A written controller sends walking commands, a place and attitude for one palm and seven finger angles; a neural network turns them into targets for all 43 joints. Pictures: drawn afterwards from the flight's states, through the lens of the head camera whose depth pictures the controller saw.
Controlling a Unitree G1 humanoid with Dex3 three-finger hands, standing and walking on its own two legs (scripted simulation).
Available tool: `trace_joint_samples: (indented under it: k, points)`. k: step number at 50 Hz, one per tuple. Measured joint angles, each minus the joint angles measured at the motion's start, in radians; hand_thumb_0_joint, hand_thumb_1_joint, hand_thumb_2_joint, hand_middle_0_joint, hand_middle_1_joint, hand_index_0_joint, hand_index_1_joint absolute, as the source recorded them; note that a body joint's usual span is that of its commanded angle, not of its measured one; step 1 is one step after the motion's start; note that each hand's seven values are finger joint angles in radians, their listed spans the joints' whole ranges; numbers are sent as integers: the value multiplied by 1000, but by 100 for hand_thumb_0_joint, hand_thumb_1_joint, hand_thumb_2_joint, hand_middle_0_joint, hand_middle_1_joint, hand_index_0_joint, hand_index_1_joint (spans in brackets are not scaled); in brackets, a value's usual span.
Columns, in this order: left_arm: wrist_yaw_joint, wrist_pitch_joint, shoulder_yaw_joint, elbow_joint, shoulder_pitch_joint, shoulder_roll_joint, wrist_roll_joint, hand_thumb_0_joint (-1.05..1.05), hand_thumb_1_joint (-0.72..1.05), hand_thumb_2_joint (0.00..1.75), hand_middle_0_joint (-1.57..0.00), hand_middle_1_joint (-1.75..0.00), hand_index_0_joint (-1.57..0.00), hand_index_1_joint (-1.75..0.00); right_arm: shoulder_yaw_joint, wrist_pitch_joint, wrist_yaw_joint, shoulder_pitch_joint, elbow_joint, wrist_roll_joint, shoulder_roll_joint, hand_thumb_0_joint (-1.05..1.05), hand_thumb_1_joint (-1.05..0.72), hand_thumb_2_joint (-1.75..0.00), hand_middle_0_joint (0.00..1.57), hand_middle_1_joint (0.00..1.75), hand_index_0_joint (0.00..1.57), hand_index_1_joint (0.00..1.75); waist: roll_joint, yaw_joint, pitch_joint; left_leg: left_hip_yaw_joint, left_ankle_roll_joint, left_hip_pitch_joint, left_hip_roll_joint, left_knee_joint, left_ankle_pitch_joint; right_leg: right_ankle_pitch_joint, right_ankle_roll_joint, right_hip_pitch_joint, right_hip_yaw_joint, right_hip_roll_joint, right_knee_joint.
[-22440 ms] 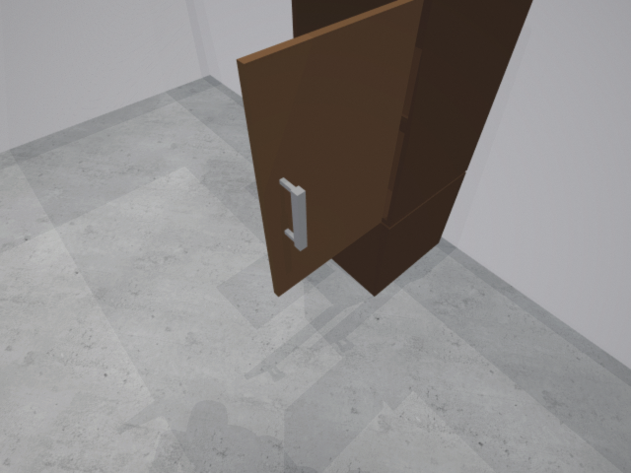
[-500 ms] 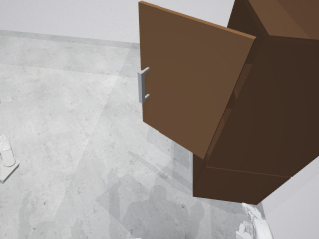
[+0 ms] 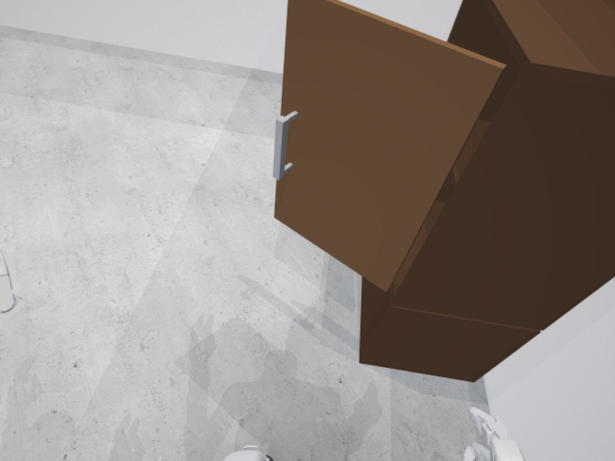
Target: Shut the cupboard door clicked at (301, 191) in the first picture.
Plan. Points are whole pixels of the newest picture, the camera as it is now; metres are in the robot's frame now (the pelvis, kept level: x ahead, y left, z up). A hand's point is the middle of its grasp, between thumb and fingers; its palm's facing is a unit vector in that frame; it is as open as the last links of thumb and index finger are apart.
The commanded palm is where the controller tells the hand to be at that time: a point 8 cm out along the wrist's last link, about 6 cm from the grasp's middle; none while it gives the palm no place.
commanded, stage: step back with the hand held close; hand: left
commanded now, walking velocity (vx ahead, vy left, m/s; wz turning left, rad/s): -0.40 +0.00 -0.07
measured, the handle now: (285, 146) +0.75 +0.07 -0.04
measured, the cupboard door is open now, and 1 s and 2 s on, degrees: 60 60 60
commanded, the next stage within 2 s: stop stepping back and stand still in 0.20 s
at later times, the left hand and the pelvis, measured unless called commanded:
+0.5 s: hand out of the picture +0.11 +0.27 +0.18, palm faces +0.38 -0.85 -0.37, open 7.4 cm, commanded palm +0.08 +0.31 +0.19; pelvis -0.09 +0.02 -0.02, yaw -6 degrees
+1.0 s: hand out of the picture +0.04 +0.41 +0.19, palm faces +0.46 -0.83 -0.31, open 7.4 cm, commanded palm -0.03 +0.43 +0.19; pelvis -0.19 +0.14 +0.01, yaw -4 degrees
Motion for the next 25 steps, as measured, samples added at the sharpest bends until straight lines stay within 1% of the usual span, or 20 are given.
trace_joint_samples:
  k: [1,3,6,7,9,10,12,13,14,15,16,18,20,21,23,25]
  points:
    - [0,-1,8,0,1,0,-5,1,89,89,-21,-30,-22,-30,2,-8,4,1,7,-3,9,1,-90,-90,20,30,20,30,2,9,-16,-1,-3,1,6,-26,10,-27,-2,27,-1,5,19]
    - [3,-2,13,-2,3,-11,-21,1,89,89,-21,-30,-22,-30,12,-26,12,-1,18,-8,25,1,-90,-90,20,30,20,30,1,29,-51,5,-10,3,19,-94,48,-79,-7,97,-9,3,-13]
    - [3,1,-8,-1,-5,-41,-41,1,89,89,-21,-30,-21,-30,31,-52,21,-23,25,-14,45,1,-90,-90,20,30,20,30,-2,55,-91,23,-20,8,33,-208,122,-122,-17,222,-22,-9,-195]
    - [1,2,-19,1,-14,-49,-45,1,89,89,-21,-30,-21,-30,37,-58,23,-35,24,-17,51,1,-90,-90,20,30,20,30,-4,61,-98,30,-26,8,36,-243,147,-113,-23,261,-26,-13,-275]
    - [-8,3,-38,5,-36,-52,-48,1,89,89,-20,-30,-21,-30,48,-64,29,-69,17,-23,61,1,-90,-90,20,30,20,30,-13,69,-99,50,-40,-1,39,-289,191,-53,-39,325,-26,-23,-429]
    - [-13,4,-42,3,-48,-45,-50,1,89,89,-20,-30,-21,-30,53,-64,32,-89,9,-24,66,1,-90,-90,20,30,20,30,-24,72,-92,65,-44,-12,38,-297,207,-17,-48,346,-20,-33,-487]
    - [-22,2,-37,-6,-73,-14,-52,1,89,89,-20,-30,-21,-30,62,-63,35,-135,-9,-24,73,1,-90,-90,20,30,20,30,-59,77,-64,108,-39,-44,29,-274,224,49,-61,360,1,-68,-555]
    - [-29,0,-39,-5,-90,-5,-51,1,89,89,-20,-30,-21,-30,64,-62,34,-158,-14,-24,70,1,-90,-90,20,30,20,30,-58,73,-47,118,-33,-63,33,-252,227,11,-33,354,4,-74,-554]
    - [-38,1,-51,0,-105,-6,-50,1,89,89,-20,-30,-21,-30,62,-60,32,-172,-10,-26,63,1,-90,-90,20,30,21,30,-33,61,-30,105,-36,-71,46,-241,232,-3,-5,343,-5,-58,-530]
    - [-45,6,-62,-2,-111,-3,-53,1,89,89,-20,-30,-21,-30,58,-55,32,-173,-8,-22,59,0,-90,-90,20,30,21,30,-15,47,-18,90,-53,-70,54,-236,236,-2,12,339,-15,-45,-508]
    - [-52,9,-68,-10,-104,5,-58,1,89,89,-21,-30,-21,-30,56,-49,31,-164,-8,-13,58,0,-90,-90,20,30,21,30,-9,34,-12,79,-70,-69,56,-222,221,0,21,340,-22,-40,-489]
    - [-59,8,-58,-37,-54,28,-65,1,89,89,-21,-30,-21,-30,55,-33,23,-120,-11,-2,57,0,-90,-90,20,30,21,30,-22,10,-18,63,-101,-73,45,-154,112,-11,20,345,-28,-47,-444]
    - [-55,16,-35,-56,21,46,-66,1,89,89,-21,-30,-21,-30,54,-17,10,-54,-16,-3,43,1,-90,-90,21,30,21,30,-35,-4,-46,47,-132,-79,27,-71,-18,-41,7,355,-26,-58,-402]
    - [-49,25,-28,-58,50,49,-64,1,89,89,-21,-30,-22,-30,49,-8,3,-18,-16,-4,29,1,-90,-90,21,30,21,30,-35,-5,-62,35,-141,-81,17,-28,-72,-57,5,363,-25,-64,-383]
    - [-35,45,-25,-42,63,38,-55,1,88,89,-21,-30,-22,-31,33,5,-11,49,-2,-1,-9,1,-90,-90,20,30,20,30,-25,7,-89,11,-153,-89,-1,63,-161,-91,1,376,-32,-78,-338]
    - [-19,66,-29,-5,8,14,-43,1,88,89,-21,-30,-22,-31,17,11,-25,99,32,4,-46,1,-90,-90,20,30,20,30,-11,24,-101,-7,-149,-95,-12,138,-193,-131,4,381,-53,-96,-277]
